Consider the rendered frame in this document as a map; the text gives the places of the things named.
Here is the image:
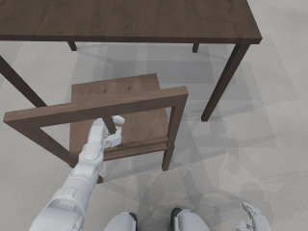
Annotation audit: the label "left robot forearm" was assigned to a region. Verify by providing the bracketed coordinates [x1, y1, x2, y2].
[28, 141, 104, 231]

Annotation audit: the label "table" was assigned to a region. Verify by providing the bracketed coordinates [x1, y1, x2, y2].
[0, 0, 263, 122]

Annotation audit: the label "left robot hand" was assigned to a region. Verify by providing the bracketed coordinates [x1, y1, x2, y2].
[87, 115, 125, 149]

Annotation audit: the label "left robot upper arm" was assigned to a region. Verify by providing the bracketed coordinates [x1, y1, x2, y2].
[32, 207, 85, 231]

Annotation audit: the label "chair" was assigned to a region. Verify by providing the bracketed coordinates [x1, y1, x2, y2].
[3, 73, 189, 184]

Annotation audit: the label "robot right foot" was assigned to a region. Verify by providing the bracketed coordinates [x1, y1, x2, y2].
[170, 207, 182, 231]

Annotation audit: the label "left robot shin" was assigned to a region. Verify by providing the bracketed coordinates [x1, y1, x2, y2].
[121, 212, 132, 218]

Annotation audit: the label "right robot hand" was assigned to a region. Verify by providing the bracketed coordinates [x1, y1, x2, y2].
[236, 202, 271, 231]

